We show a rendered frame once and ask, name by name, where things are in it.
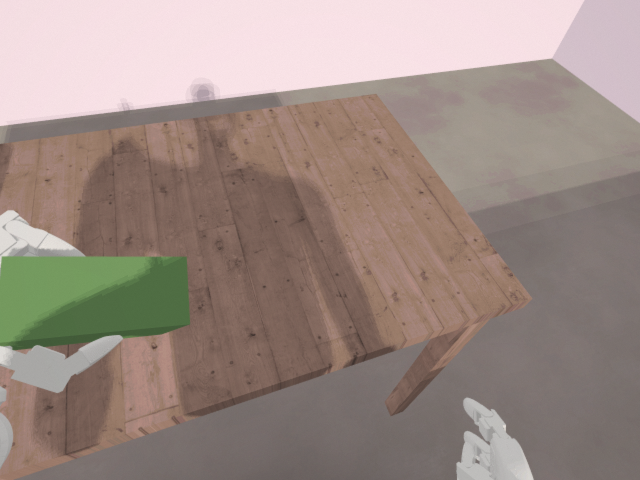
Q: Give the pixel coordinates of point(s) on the robot right hand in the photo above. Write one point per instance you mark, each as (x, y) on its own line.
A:
(502, 460)

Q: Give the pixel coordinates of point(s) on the robot left hand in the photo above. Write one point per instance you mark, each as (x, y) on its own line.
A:
(43, 367)

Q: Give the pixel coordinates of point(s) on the table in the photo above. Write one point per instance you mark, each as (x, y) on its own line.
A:
(317, 237)

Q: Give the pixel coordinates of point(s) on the sponge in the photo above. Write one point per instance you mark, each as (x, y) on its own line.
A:
(59, 300)

